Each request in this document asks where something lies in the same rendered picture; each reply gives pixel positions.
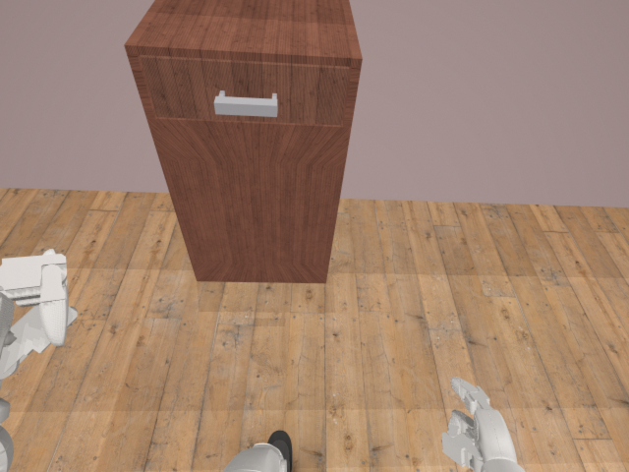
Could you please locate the robot left thigh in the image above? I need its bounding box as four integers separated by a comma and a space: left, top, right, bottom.
222, 447, 287, 472

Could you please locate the handle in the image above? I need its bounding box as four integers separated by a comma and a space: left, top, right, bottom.
214, 90, 277, 117

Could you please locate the robot right hand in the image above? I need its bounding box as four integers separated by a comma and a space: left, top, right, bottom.
442, 377, 518, 472

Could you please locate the drawer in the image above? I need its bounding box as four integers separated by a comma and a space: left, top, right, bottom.
141, 55, 349, 125

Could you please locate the robot left hand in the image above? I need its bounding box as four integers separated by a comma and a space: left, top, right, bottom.
0, 249, 78, 388

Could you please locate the left robot foot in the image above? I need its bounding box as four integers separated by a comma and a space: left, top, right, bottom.
268, 431, 292, 472

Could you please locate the cabinet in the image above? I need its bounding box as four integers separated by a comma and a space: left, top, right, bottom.
124, 0, 363, 283

